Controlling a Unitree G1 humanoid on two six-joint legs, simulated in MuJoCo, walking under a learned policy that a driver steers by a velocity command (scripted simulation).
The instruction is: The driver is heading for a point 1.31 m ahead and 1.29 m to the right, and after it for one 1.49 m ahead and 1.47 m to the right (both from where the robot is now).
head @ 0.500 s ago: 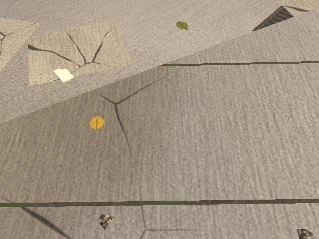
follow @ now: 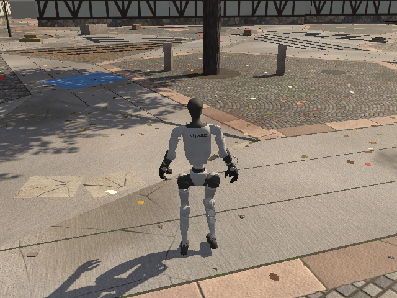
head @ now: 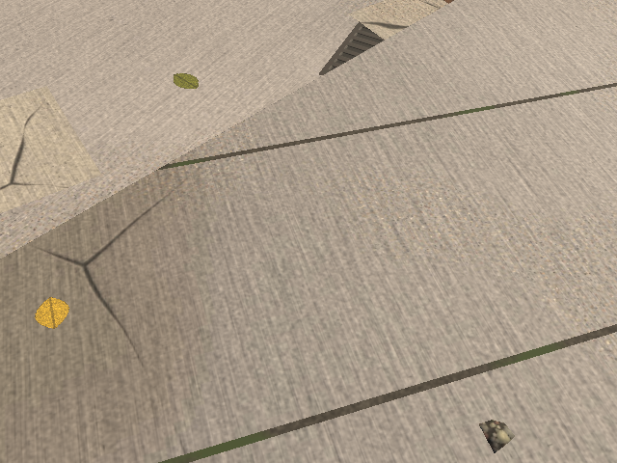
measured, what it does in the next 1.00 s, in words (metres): walks ahead, turning right: right foot, then left foot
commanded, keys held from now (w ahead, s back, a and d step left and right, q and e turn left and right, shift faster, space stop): e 0.18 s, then w+e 0.82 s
